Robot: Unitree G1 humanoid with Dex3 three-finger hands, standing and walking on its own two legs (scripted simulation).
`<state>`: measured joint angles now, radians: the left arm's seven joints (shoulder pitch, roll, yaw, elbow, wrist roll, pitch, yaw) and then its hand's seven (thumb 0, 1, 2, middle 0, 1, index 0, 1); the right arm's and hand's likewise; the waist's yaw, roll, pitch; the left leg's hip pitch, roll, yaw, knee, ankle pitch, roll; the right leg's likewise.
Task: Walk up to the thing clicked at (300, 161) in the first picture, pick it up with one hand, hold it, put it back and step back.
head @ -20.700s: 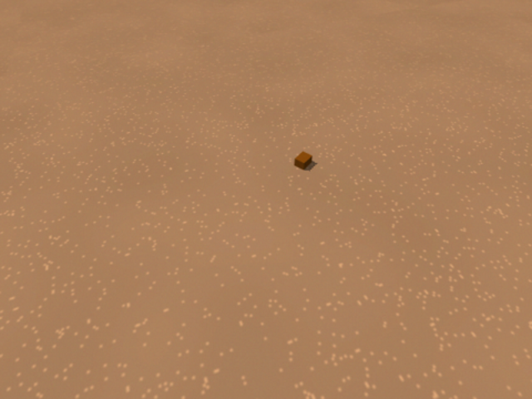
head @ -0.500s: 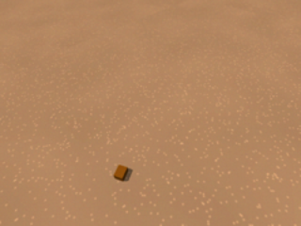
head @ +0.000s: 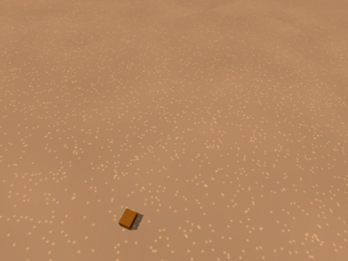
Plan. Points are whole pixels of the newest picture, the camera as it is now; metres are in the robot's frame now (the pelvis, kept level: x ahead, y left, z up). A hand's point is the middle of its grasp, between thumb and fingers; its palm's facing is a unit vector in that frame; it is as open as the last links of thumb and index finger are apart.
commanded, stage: walk up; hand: left
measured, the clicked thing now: (128, 219) +0.46 +0.23 -0.73
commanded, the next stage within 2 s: stand in 1.32 s
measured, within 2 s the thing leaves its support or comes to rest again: neither
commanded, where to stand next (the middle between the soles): +0.07 -0.01 m, yaw +1 degrees
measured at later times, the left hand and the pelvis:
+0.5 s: hand out of the picture +0.14 +0.24 -0.13, palm faces -0.01 -0.93 -0.37, open 7.4 cm; pelvis +0.04 -0.02 +0.01, yaw +0 degrees
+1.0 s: hand out of the picture +0.12 +0.24 -0.13, palm faces +0.00 -0.95 -0.33, open 7.4 cm; pelvis +0.04 -0.02 +0.02, yaw +1 degrees
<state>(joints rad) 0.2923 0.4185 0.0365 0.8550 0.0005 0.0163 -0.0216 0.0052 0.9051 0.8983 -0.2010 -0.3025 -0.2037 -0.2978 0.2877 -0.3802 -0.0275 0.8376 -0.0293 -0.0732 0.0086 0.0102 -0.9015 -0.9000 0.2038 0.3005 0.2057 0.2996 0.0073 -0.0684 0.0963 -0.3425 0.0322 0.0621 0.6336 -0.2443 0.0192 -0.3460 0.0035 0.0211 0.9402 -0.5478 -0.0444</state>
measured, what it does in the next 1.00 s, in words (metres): steps on the spot: right foot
